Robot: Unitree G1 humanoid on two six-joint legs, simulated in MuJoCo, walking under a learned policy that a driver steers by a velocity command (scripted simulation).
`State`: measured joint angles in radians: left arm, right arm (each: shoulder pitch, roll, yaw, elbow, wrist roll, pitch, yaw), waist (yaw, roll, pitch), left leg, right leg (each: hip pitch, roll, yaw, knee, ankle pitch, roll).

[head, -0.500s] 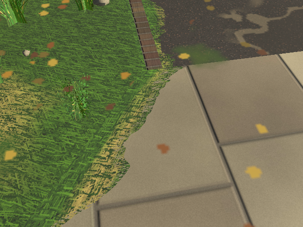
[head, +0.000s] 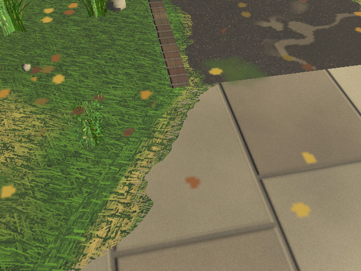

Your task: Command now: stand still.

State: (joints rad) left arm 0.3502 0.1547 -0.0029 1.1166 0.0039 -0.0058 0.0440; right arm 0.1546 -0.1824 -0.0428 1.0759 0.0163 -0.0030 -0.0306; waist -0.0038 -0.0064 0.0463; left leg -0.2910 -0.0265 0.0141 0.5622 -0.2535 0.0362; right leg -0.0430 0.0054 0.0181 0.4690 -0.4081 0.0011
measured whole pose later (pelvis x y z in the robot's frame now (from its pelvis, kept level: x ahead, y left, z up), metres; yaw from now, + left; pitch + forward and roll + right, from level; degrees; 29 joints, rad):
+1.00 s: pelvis +0.25 -0.01 -0.02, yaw +0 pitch +2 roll +1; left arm -0.03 0.21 0.04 0.82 -0.03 -0.11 -0.05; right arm 0.50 -0.23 -0.03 1.08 0.00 -0.07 -0.01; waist -0.06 -0.01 0.04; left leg 0.15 0.02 0.05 0.33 -0.48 -0.01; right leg -0.53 -0.02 -0.05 0.54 -0.06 -0.10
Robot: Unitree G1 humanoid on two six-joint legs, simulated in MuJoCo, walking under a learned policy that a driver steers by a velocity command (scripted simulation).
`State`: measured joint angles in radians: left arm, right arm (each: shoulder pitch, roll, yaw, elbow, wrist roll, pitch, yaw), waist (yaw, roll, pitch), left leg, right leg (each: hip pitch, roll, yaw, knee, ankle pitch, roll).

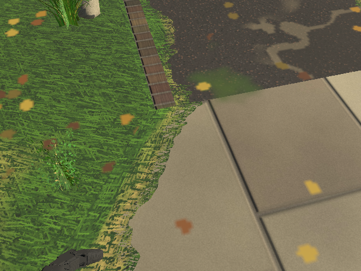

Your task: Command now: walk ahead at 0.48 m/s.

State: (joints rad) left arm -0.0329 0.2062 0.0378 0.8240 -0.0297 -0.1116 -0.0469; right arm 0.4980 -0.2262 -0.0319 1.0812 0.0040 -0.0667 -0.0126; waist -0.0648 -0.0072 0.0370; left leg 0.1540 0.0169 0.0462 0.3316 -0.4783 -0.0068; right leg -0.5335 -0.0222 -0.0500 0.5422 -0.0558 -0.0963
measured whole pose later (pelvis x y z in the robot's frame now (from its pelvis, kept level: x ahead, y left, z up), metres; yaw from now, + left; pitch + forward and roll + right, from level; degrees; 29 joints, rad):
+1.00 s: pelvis +0.54 +0.03 +0.03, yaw +0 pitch +2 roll +1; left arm 0.06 0.24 0.06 0.89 -0.01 -0.08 -0.01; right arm 0.38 -0.22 -0.05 1.00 0.01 -0.09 0.00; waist -0.07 -0.04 -0.01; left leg 0.01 -0.06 0.06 0.18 -0.23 0.05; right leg -0.68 -0.12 0.02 0.64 0.08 -0.02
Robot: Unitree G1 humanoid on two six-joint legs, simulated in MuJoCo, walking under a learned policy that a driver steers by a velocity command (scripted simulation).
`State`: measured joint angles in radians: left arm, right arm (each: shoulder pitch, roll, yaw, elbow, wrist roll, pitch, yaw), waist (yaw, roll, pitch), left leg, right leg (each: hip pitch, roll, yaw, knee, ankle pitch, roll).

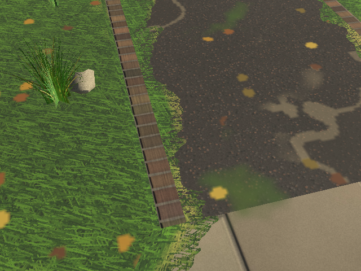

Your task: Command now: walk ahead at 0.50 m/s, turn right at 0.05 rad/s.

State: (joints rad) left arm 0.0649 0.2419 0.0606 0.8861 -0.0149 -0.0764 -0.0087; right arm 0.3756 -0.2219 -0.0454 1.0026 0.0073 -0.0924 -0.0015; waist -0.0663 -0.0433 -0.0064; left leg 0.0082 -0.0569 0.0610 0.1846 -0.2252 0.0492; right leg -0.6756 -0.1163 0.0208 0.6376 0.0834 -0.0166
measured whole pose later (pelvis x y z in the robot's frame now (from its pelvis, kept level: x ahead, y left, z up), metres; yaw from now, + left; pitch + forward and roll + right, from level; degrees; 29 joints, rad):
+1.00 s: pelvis +0.54 -0.10 +0.00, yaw -30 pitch +1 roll +2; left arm 0.16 0.31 0.09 0.71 -0.03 -0.03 -0.01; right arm 0.30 -0.27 -0.08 0.90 -0.01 -0.10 0.00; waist -0.07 -0.05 0.03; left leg -0.06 -0.02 0.16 0.24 -0.21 0.02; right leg -0.71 -0.11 0.07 0.91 -0.09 -0.01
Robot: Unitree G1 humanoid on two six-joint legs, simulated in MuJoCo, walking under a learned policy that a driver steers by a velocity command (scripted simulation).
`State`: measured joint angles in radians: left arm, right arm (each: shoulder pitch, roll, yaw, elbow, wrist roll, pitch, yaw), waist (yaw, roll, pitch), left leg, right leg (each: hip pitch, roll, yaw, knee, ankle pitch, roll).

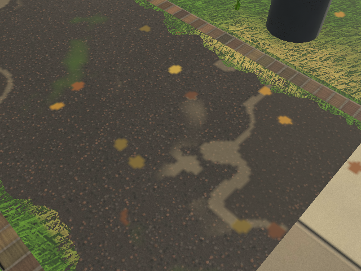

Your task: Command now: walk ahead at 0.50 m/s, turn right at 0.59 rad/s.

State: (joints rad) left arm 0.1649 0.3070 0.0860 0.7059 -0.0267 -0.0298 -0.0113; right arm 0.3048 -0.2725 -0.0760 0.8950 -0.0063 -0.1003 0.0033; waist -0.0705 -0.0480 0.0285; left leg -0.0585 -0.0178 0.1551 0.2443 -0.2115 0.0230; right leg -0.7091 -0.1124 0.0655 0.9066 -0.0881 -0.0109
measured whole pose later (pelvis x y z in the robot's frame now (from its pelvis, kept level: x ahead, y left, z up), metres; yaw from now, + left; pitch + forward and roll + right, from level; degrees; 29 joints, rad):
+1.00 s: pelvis +0.53 -0.13 +0.00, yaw -35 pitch +1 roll +2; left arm 0.19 0.32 0.08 0.63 -0.02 -0.01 -0.01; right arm 0.32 -0.28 -0.07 0.82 -0.01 -0.09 0.01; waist -0.07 -0.05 0.03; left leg -0.09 -0.01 0.14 0.29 -0.22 0.02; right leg -0.70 -0.09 0.07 0.99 -0.16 0.00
